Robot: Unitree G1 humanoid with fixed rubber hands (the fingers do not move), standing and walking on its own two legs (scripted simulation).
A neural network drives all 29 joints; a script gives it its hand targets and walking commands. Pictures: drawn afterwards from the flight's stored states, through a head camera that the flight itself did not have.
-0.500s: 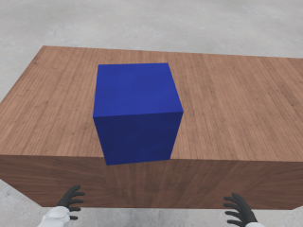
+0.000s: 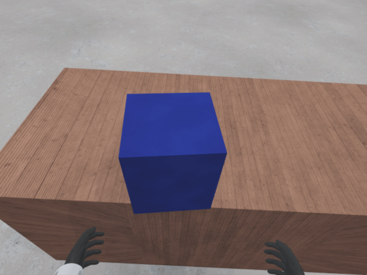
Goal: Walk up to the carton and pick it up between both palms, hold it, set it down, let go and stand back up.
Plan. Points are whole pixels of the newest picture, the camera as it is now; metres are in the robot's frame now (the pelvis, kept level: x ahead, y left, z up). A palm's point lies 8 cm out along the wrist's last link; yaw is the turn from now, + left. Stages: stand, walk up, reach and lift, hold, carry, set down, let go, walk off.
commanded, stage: reach and lift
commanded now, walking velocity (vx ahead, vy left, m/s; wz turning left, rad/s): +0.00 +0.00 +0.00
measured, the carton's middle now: (171, 154) +0.41 +0.05 +0.01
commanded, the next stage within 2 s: none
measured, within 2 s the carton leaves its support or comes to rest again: neither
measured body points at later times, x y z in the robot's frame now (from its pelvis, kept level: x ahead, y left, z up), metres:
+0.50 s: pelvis -0.01 +0.00 +0.00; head -0.03 +0.01 +0.45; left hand +0.15 +0.24 -0.06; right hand +0.15 -0.21 -0.05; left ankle -0.02 +0.12 -0.75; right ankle -0.02 -0.12 -0.75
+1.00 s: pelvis -0.01 +0.00 +0.00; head -0.02 +0.01 +0.45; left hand +0.20 +0.23 -0.02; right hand +0.22 -0.19 -0.02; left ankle -0.02 +0.12 -0.75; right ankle -0.02 -0.12 -0.75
